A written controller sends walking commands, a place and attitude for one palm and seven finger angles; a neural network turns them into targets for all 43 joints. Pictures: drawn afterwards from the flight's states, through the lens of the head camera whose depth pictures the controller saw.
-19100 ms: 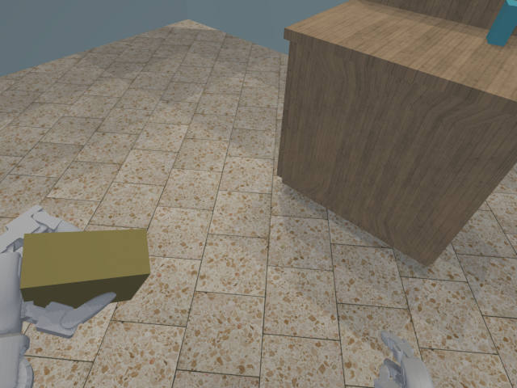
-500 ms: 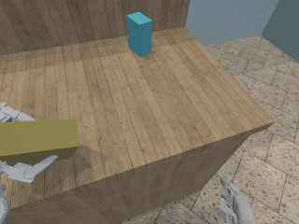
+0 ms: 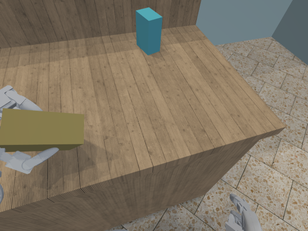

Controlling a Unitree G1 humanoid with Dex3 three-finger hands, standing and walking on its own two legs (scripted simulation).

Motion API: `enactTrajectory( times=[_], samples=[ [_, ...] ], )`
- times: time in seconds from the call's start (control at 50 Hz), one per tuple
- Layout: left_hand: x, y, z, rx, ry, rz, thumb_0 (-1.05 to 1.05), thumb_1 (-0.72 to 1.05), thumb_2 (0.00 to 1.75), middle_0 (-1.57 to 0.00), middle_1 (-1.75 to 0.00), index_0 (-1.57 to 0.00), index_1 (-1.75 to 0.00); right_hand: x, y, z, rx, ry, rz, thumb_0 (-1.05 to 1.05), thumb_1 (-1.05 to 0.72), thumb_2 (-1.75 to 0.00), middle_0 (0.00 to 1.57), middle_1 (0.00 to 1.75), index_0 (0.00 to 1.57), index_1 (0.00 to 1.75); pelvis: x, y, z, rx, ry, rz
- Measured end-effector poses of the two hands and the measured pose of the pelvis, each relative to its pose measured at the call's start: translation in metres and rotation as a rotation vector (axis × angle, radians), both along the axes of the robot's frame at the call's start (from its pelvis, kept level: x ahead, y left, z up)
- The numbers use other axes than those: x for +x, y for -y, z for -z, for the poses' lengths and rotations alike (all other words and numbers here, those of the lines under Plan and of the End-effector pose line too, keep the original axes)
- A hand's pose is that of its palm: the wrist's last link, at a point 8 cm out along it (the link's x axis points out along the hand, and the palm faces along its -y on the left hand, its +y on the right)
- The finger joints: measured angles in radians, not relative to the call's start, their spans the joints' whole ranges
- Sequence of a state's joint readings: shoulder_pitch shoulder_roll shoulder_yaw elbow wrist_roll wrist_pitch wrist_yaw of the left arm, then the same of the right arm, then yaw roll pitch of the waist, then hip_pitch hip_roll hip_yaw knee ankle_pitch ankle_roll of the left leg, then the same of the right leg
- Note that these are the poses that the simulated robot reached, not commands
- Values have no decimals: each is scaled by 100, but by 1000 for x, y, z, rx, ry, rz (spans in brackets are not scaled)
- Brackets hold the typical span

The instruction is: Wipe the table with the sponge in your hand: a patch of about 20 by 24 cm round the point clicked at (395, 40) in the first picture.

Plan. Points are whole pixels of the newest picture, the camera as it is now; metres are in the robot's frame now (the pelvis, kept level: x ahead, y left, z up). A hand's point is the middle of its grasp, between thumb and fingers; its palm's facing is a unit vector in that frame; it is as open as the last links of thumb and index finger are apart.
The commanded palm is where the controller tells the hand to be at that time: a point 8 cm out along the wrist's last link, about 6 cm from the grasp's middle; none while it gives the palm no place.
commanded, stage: come to a stop and stand still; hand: left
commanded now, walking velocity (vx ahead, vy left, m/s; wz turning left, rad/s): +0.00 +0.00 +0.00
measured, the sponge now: (54, 133) +0.25 +0.23 +0.16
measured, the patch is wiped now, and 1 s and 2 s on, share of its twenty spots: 0.00 0.00 0.00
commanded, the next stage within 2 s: look again from close up in 0.66 s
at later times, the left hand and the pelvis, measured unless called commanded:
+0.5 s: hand (6, 129) +0.24 +0.32 +0.17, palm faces +0.37 -0.87 -0.32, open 9.9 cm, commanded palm +0.17 +0.35 +0.18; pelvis +0.01 +0.07 +0.00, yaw +0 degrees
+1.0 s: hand (4, 134) +0.23 +0.31 +0.16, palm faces +0.44 -0.82 -0.36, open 9.8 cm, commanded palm +0.17 +0.34 +0.18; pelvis +0.01 +0.06 +0.00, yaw +0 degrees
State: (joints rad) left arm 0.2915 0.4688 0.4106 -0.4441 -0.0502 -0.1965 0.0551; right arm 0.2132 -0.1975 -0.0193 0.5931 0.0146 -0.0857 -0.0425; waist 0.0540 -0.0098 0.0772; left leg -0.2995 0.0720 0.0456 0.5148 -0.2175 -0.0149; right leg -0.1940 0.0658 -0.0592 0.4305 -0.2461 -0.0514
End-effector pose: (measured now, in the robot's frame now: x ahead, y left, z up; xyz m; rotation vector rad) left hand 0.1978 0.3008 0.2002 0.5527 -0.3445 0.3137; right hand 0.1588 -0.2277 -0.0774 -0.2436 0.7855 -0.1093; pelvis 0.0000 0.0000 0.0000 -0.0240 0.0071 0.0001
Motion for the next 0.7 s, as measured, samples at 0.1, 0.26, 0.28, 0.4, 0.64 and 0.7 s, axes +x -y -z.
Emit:
enactTrajectory(
  times=[0.1,0.26,0.28,0.4,0.64,0.7],
  samples=[
    [11,-35,14,-43,-47,-83,-1,-47,102,-77,-135,-76,-136,-3,-11,-6,27,58,17,1,-90,-90,20,30,20,30,-3,-19,0,8,-3,31],
    [-7,-33,22,-142,-7,-16,0,-45,102,-74,-138,-73,-140,-1,-42,-13,3,81,18,1,-90,-90,20,30,20,30,5,-51,-1,1,1,26],
    [-7,-35,24,-151,-5,-7,0,-45,102,-74,-138,-74,-139,1,-47,-14,0,80,12,1,-90,-90,20,30,20,30,7,-54,-1,1,1,22],
    [2,-50,28,-182,6,9,-2,-47,103,-77,-136,-75,-138,17,-76,-16,15,88,-25,1,-90,-90,20,30,20,30,10,-66,-1,-1,1,9],
    [7,-57,25,-143,-12,0,-2,-47,103,-77,-136,-75,-138,30,-94,-15,44,81,-46,1,-90,-90,20,30,21,30,13,-73,-1,-4,2,5],
    [5,-56,23,-134,-18,-11,-1,-46,103,-76,-136,-74,-138,28,-88,-13,38,68,-38,1,-90,-90,20,30,21,30,13,-71,-1,-5,4,2]
  ],
)
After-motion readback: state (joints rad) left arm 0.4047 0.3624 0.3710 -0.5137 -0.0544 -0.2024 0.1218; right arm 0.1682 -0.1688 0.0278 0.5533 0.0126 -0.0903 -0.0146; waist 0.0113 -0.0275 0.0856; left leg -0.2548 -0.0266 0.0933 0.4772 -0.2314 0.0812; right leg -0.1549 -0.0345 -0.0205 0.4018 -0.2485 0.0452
